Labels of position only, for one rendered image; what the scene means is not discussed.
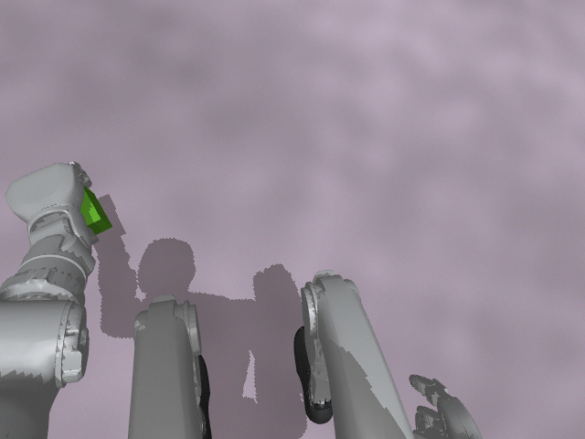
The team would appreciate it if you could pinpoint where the cube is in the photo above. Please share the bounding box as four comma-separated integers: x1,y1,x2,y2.
80,186,112,235

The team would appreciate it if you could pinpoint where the left robot hand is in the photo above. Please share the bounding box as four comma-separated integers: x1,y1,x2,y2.
5,161,99,244

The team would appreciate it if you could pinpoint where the left robot arm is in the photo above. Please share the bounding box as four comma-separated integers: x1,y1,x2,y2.
0,206,96,439

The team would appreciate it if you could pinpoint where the right robot hand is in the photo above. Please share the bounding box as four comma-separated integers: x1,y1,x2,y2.
409,375,483,439

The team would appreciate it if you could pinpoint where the right robot foot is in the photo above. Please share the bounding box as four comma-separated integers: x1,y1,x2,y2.
293,326,333,424

